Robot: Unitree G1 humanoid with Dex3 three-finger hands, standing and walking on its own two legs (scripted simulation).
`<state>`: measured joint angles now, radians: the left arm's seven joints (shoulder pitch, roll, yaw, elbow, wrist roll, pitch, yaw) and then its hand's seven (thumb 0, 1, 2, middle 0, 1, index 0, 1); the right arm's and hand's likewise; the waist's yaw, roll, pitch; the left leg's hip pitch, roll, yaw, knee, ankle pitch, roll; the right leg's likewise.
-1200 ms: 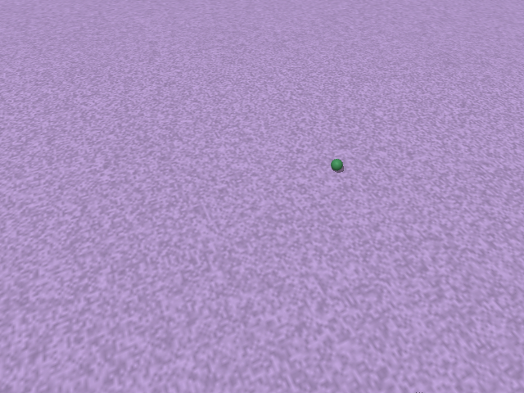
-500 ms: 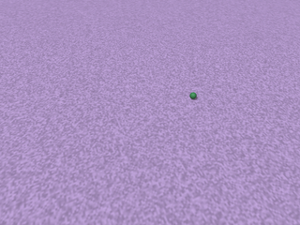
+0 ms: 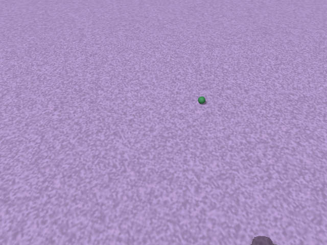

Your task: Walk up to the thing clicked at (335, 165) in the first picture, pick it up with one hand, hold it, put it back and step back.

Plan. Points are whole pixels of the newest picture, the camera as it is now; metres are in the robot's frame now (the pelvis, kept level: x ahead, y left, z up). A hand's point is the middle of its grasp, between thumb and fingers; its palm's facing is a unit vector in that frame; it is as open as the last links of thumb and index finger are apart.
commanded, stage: walk up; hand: left
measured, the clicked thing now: (201, 100) +1.37 -0.28 -0.74
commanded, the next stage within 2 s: none
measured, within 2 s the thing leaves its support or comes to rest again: neither
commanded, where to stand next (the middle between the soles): +1.17 +0.13 m, yaw -96 degrees
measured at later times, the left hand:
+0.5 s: hand (88, 190) +0.29 +0.25 -0.13, palm faces -0.33 -0.82 -0.47, open 7.4 cm
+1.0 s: hand (145, 86) +0.78 +0.12 -0.12, palm faces -0.66 -0.54 -0.51, open 7.4 cm
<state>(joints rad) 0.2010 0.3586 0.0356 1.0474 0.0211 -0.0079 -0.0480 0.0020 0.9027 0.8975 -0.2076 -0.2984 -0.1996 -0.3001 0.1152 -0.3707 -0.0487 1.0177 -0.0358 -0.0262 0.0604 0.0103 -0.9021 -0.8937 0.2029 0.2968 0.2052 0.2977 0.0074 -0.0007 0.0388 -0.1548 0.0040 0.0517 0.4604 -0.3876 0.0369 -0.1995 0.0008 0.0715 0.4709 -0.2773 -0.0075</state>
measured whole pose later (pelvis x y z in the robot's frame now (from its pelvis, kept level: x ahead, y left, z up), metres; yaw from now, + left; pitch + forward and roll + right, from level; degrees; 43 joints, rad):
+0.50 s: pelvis +0.18 -0.01 -0.01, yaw -24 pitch -2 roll -2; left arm 0.40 0.37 0.04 0.93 -0.01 -0.07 0.00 0.00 0.90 0.90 -0.21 -0.30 -0.20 -0.30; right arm 0.12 -0.48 -0.07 0.78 -0.05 0.01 0.16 0.01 -0.91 -0.89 0.20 0.30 0.20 0.30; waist 0.02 0.14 0.05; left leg -0.60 0.10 -0.09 0.93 -0.24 -0.02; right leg -0.13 0.00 0.11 0.48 -0.32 0.02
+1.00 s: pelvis +0.47 +0.01 -0.02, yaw -43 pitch -1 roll +0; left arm 0.18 0.47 0.06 0.86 -0.03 -0.04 0.01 0.00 0.90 0.90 -0.21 -0.30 -0.20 -0.30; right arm 0.40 -0.46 -0.10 0.76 -0.06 0.02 0.10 0.01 -0.90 -0.89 0.20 0.30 0.20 0.30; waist -0.16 0.06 0.09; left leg -0.10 -0.01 0.26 0.52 -0.41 0.07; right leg -0.50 -0.06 -0.14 0.73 -0.22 -0.02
